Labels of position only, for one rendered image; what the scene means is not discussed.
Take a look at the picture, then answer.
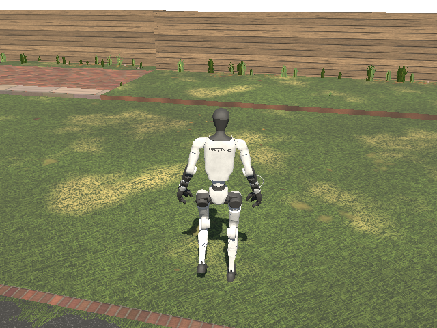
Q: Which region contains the robot right upper arm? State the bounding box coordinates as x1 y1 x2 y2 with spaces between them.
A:
234 138 253 177

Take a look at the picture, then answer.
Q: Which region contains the robot right forearm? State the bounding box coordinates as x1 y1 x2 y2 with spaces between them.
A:
246 166 261 194

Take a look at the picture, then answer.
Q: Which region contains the robot right hand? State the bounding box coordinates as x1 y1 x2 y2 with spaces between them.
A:
246 192 262 208

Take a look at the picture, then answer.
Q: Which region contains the left robot thigh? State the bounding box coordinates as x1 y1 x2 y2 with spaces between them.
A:
195 189 210 230

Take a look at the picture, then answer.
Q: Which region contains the robot left upper arm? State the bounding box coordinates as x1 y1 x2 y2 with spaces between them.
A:
186 137 206 175

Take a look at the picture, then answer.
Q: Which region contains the robot left hand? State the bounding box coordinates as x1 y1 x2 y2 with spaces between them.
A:
177 187 193 203

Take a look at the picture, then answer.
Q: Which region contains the robot left forearm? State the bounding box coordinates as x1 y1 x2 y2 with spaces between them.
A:
179 164 193 191

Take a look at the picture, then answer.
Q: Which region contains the right robot foot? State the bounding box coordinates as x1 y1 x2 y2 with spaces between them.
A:
227 265 236 282

